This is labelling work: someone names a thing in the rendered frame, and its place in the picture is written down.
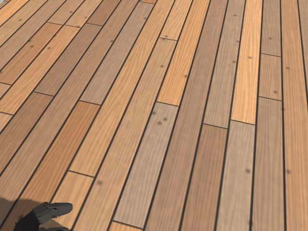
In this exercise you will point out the left robot hand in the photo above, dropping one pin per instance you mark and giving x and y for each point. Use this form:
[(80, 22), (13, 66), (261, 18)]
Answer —
[(41, 214)]

